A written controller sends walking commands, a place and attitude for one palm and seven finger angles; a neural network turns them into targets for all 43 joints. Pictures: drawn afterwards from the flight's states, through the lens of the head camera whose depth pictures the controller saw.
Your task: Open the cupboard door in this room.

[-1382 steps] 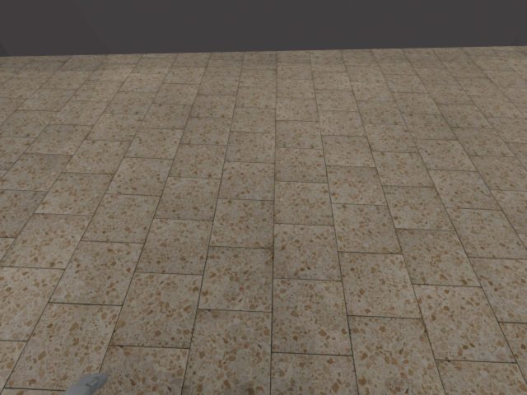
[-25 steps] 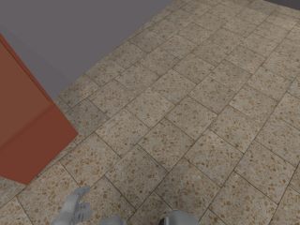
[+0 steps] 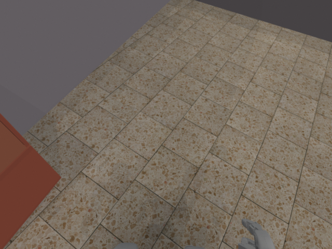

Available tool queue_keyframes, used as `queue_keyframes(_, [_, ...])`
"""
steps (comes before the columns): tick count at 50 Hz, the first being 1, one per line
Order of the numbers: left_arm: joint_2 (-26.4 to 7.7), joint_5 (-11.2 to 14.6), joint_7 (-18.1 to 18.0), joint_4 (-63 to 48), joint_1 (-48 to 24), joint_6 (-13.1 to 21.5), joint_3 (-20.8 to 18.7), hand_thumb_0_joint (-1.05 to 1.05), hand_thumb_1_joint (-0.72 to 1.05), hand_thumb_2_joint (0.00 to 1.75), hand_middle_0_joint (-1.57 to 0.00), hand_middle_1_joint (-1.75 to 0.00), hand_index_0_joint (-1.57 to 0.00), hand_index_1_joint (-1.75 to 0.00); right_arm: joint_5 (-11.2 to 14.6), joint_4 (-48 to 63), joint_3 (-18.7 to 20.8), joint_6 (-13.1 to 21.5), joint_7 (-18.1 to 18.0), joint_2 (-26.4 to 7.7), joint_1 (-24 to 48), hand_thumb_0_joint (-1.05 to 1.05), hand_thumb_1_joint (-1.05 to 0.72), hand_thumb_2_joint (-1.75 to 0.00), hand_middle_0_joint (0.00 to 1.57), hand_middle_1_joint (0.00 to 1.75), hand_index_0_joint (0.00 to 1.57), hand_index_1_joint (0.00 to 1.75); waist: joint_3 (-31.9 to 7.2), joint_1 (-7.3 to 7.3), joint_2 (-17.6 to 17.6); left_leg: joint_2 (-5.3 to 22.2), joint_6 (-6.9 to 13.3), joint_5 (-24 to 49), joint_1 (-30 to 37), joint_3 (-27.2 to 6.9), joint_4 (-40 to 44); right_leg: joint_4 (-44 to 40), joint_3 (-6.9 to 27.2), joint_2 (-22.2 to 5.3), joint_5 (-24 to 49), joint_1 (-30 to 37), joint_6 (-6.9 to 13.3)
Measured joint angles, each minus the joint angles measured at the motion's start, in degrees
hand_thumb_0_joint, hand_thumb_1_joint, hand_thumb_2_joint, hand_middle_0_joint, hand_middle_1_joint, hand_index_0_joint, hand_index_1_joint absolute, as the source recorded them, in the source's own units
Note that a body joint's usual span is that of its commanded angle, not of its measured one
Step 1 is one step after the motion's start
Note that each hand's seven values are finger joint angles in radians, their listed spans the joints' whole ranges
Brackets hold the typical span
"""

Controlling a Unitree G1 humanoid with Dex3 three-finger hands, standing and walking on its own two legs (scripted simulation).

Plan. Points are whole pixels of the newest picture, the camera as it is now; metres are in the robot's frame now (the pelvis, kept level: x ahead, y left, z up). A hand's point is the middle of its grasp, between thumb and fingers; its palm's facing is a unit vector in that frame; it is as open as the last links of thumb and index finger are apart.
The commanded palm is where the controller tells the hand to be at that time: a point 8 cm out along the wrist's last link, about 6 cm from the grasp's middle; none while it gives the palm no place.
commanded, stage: walk to a spot facing it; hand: left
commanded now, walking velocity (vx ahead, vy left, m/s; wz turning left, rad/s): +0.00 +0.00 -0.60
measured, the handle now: out of the picture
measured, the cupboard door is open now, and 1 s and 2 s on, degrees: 0 0 0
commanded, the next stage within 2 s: turn to face it in 1.98 s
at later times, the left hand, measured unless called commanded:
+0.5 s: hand (132, 215) +0.21 +0.11 -0.15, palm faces -0.37 -0.89 -0.28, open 7.4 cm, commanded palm none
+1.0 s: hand (127, 241) +0.14 +0.11 -0.15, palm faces -0.49 -0.84 -0.25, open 7.4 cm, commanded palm none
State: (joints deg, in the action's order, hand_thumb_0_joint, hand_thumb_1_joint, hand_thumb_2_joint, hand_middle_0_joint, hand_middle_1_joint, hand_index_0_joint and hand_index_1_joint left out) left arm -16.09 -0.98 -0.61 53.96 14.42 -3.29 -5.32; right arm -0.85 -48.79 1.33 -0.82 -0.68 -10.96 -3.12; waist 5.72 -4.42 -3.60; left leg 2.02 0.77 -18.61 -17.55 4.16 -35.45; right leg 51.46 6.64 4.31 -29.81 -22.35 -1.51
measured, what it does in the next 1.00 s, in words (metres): steps on the spot, turning right: right foot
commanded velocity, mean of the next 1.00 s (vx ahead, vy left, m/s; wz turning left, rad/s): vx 0.00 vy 0.00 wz -0.60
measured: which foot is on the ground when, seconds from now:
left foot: down 0.00-0.48, up 0.50-1.00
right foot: up 0.00-0.46, down 0.48-1.00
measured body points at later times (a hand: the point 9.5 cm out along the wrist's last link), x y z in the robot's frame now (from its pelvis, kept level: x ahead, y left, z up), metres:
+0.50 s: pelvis +0.00 -0.03 -0.01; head +0.04 -0.07 +0.44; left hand +0.23 +0.16 -0.13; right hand -0.10 -0.27 -0.17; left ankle +0.00 +0.11 -0.72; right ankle -0.03 -0.12 -0.73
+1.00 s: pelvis +0.01 -0.04 +0.01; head +0.05 -0.08 +0.46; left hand +0.17 +0.16 -0.13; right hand -0.01 -0.33 -0.13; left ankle +0.08 +0.09 -0.68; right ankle -0.03 -0.12 -0.73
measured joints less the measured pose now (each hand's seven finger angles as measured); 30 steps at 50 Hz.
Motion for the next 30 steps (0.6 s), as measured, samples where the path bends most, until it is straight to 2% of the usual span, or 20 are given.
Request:
queue_keyframes(2, [-0.3, -0.3, 0.4, 0.3, -0.2, -0.3, -0.3, 0.01, 0.91, 0.89, -0.20, -0.30, -0.20, -0.30, -0.4, 0.2, -0.3, -0.1, -0.2, 0.6, -1.3, 0.00, -0.91, -0.90, 0.20, 0.30, 0.21, 0.30, -0.1, 0.46, 0.2, 1.2, 0.7, -0.3, 1.8, 1.3, 1.6, 9.9, -2.5, -0.8, -0.4, -2.9, -1.1])
queue_keyframes(4, [-0.5, -0.4, 1.1, 0.1, -0.7, -0.5, -0.5, 0.01, 0.91, 0.89, -0.20, -0.30, -0.20, -0.30, -0.6, 0.2, -0.4, 0.1, -0.4, 0.8, -2.7, 0.00, -0.91, -0.90, 0.20, 0.30, 0.21, 0.30, 0.0, 1.11, 0.7, 2.1, 0.8, 0.5, 3.2, 2.3, 3.8, 16.0, -4.2, -2.4, 1.6, -4.8, -1.9])
queue_keyframes(7, [-0.7, -0.4, 1.8, -0.7, -1.6, -0.5, -0.6, 0.01, 0.91, 0.89, -0.20, -0.30, -0.20, -0.30, -0.6, -0.5, -0.3, 0.4, -0.5, 1.1, -4.7, 0.00, -0.91, -0.90, 0.20, 0.30, 0.21, 0.30, 0.1, 1.66, 1.0, 3.0, 1.0, 1.5, 4.7, 4.4, 6.2, 19.4, -4.9, -4.8, 4.9, -6.4, -2.8])
queue_keyframes(10, [-0.7, -0.4, 2.0, -1.1, -2.7, -0.7, -0.7, 0.01, 0.91, 0.89, -0.19, -0.30, -0.20, -0.30, -0.4, -1.4, 0.1, 0.6, -0.5, 1.3, -7.0, 0.00, -0.91, -0.90, 0.20, 0.30, 0.21, 0.30, -0.1, 2.45, 1.1, 3.6, 1.0, 1.5, 5.8, 6.7, 7.3, 18.9, -5.4, -6.5, 6.8, -6.7, -3.4])
queue_keyframes(16, [0.1, -0.4, 2.3, -1.4, -5.7, -1.5, -0.4, 0.01, 0.92, 0.89, -0.19, -0.30, -0.20, -0.30, -0.7, -3.6, 1.2, 0.5, -0.4, 0.8, -11.0, 0.00, -0.91, -0.90, 0.20, 0.30, 0.21, 0.30, 0.1, 4.74, 1.7, 5.0, 0.3, 0.5, 7.0, 11.7, 6.8, 11.5, -8.1, -8.3, 6.0, -5.1, -3.5])
queue_keyframes(21, [1.7, -0.3, 2.5, -2.6, -8.7, -1.0, 0.5, 0.01, 0.92, 0.89, -0.19, -0.30, -0.20, -0.30, -1.0, -5.7, 2.5, 0.0, 0.1, -1.0, -13.2, 0.00, -0.91, -0.90, 0.20, 0.30, 0.21, 0.30, 0.5, 6.81, 3.6, 7.1, -1.5, -1.7, 7.0, 15.5, 3.3, -2.9, -11.4, -7.9, 4.6, -0.3, -1.7])
queue_keyframes(23, [2.2, -0.3, 2.5, -3.3, -9.4, -0.2, 1.0, 0.01, 0.92, 0.89, -0.19, -0.30, -0.20, -0.30, -0.9, -6.3, 2.9, -0.2, 0.2, -2.0, -14.1, 0.00, -0.91, -0.90, 0.20, 0.30, 0.21, 0.30, 0.3, 7.24, 4.5, 8.4, -2.7, -3.4, 6.4, 16.8, 0.3, -10.8, -12.4, -7.2, 8.6, 3.0, -0.4])
queue_keyframes(24, [2.3, -0.4, 2.4, -3.8, -9.6, 0.6, 1.3, 0.01, 0.91, 0.89, -0.19, -0.30, -0.20, -0.30, -0.7, -6.4, 3.0, -0.4, 0.4, -2.4, -14.6, 0.00, -0.91, -0.90, 0.20, 0.30, 0.21, 0.30, 0.1, 7.32, 4.8, 9.3, -3.4, -4.5, 5.2, 16.9, -2.9, -14.3, -12.5, -6.8, 12.5, 4.4, 1.0])
queue_keyframes(25, [2.6, -0.4, 2.1, -4.0, -10.0, 1.4, 1.6, 0.01, 0.91, 0.89, -0.19, -0.30, -0.20, -0.30, -0.6, -6.8, 3.0, -1.0, 0.5, -2.9, -14.4, 0.00, -0.91, -0.90, 0.20, 0.30, 0.20, 0.30, 0.4, 7.40, 5.7, 9.8, -4.2, -7.5, 3.1, 14.4, -8.4, -13.3, -12.4, -6.0, 12.1, 3.9, 2.5])
queue_keyframes(27, [3.3, 0.0, 1.4, -4.2, -10.2, 2.2, 2.2, 0.01, 0.91, 0.89, -0.19, -0.30, -0.20, -0.30, -0.2, -7.0, 3.0, -2.7, 0.1, -3.6, -13.5, 0.00, -0.91, -0.90, 0.20, 0.30, 0.20, 0.30, 1.0, 7.74, 6.5, 7.9, -4.9, -12.4, -1.9, 7.3, -20.2, -11.8, -11.8, -5.2, 9.5, 3.8, 4.4])
queue_keyframes(30, [4.0, 0.3, 0.6, -4.1, -9.2, 1.8, 2.5, 0.01, 0.91, 0.89, -0.20, -0.30, -0.20, -0.30, -0.4, -6.6, 2.9, -3.7, 0.0, -3.5, -11.6, 0.01, -0.91, -0.90, 0.20, 0.30, 0.20, 0.30, 0.7, 7.17, 6.3, 5.7, -5.5, -9.1, -7.2, 1.6, -29.8, -15.2, -9.8, -4.2, 10.4, 5.3, 5.0])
